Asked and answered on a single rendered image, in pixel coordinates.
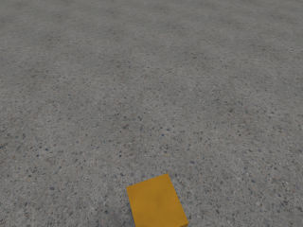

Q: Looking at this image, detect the carton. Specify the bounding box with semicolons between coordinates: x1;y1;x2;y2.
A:
126;173;189;227

